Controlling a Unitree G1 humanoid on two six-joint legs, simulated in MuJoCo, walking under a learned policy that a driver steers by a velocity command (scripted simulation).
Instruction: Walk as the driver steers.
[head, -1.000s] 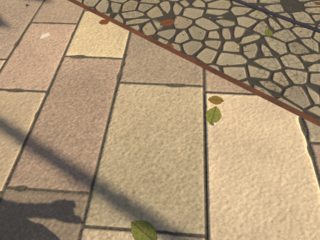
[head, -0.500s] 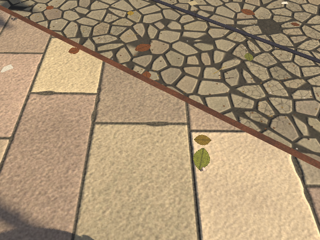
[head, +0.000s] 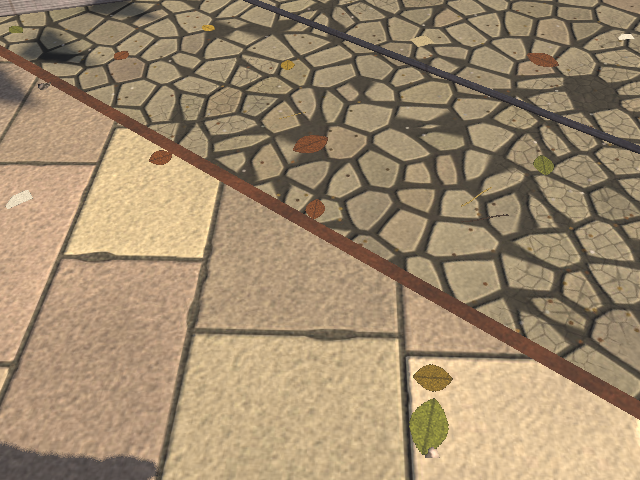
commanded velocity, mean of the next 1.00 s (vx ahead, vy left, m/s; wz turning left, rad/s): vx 0.23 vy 0.00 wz -0.38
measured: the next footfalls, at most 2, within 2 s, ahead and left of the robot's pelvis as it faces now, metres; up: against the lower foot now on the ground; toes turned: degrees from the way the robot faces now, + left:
left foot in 0.28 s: +0.32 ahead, +0.12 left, +0.00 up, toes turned +2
right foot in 0.78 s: +0.32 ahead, -0.08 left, +0.00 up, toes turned -23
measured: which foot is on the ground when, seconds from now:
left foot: up 0.00-0.26, down 0.28-0.78, up 0.80-1.00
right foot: down 0.00-0.28, up 0.30-0.76, down 0.78-1.00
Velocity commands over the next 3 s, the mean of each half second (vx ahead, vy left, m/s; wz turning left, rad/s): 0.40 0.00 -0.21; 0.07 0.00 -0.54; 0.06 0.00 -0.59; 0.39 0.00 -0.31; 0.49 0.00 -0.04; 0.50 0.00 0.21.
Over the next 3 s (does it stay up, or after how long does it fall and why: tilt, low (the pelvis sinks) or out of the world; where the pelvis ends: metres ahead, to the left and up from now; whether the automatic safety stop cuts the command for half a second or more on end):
stays up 0.67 -0.53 -0.01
